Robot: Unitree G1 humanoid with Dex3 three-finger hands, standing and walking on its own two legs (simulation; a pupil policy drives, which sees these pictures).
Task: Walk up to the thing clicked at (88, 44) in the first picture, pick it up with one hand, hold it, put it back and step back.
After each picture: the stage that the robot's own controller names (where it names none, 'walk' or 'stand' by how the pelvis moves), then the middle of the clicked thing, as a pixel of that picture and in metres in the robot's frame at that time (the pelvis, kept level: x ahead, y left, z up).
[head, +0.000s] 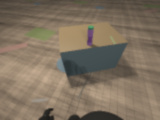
stand; (90, 36) +0.96 +0.06 -0.05
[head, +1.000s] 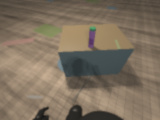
rise first; (91, 38) +0.87 +0.07 -0.02
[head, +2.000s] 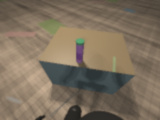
walk; (79, 51) +0.57 +0.18 -0.02
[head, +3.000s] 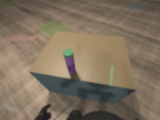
stand; (70, 63) +0.45 +0.20 -0.02
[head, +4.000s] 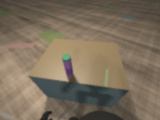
stand; (68, 66) +0.46 +0.23 -0.05
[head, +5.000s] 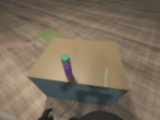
stand; (67, 66) +0.45 +0.23 -0.05
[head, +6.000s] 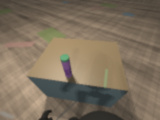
stand; (66, 67) +0.45 +0.23 -0.05
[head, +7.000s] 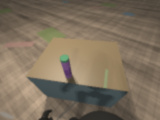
stand; (66, 67) +0.44 +0.23 -0.05
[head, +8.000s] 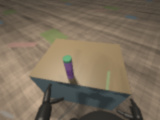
rise first; (69, 68) +0.44 +0.22 -0.05
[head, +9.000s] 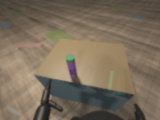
go down; (72, 67) +0.45 +0.21 -0.05
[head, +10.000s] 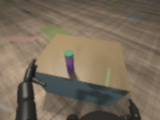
go down; (69, 63) +0.48 +0.20 -0.04
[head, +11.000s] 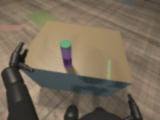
go down; (66, 56) +0.47 +0.19 +0.02
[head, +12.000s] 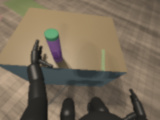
close in; (55, 48) +0.48 +0.21 +0.05
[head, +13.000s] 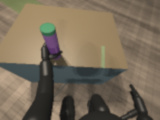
close; (52, 44) +0.50 +0.21 +0.07
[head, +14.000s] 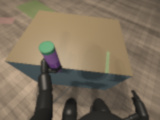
lift; (53, 60) +0.39 +0.23 +0.05
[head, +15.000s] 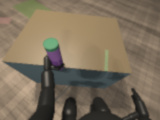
lift; (55, 57) +0.41 +0.21 +0.06
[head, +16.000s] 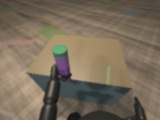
lift; (63, 66) +0.32 +0.18 +0.14
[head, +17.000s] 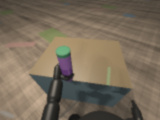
hold; (66, 66) +0.32 +0.17 +0.14
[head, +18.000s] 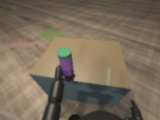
hold; (67, 67) +0.32 +0.17 +0.13
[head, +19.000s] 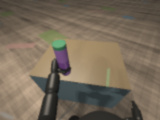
crouch; (63, 60) +0.36 +0.20 +0.16
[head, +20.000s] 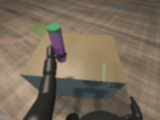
lower; (58, 46) +0.45 +0.21 +0.17
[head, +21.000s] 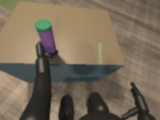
lower; (48, 43) +0.50 +0.21 +0.08
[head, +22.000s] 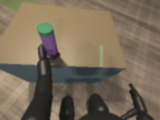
lower; (50, 45) +0.49 +0.21 +0.07
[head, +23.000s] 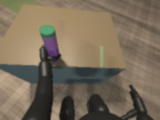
lower; (52, 47) +0.48 +0.21 +0.07
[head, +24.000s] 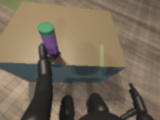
lower; (51, 45) +0.49 +0.20 +0.07
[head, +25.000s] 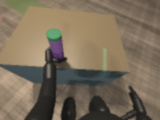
open; (57, 49) +0.47 +0.19 +0.06
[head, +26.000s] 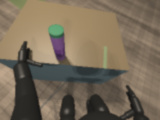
sink last; (58, 46) +0.48 +0.19 +0.06
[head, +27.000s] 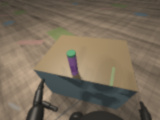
sink last; (73, 63) +0.46 +0.20 +0.00
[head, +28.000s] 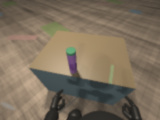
stand; (72, 61) +0.46 +0.19 +0.00
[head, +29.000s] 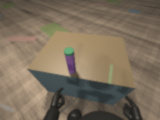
stand; (70, 62) +0.45 +0.19 +0.01
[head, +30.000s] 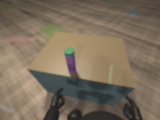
stand; (70, 62) +0.45 +0.19 +0.01
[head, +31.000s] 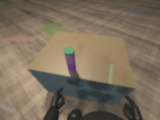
stand; (71, 62) +0.45 +0.19 +0.01
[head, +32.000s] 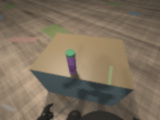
stand; (71, 63) +0.45 +0.19 -0.01
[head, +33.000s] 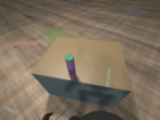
walk; (71, 67) +0.45 +0.20 -0.05
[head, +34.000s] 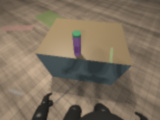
walk; (77, 44) +0.61 +0.17 -0.02
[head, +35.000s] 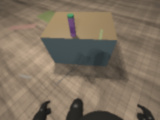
walk; (72, 26) +0.92 +0.28 -0.01
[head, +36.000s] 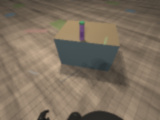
stand; (81, 31) +1.05 +0.19 -0.04
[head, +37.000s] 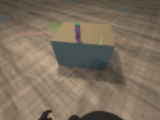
stand; (77, 32) +1.06 +0.22 -0.05
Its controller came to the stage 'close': yes
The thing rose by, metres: 0.20
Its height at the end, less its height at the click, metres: +0.00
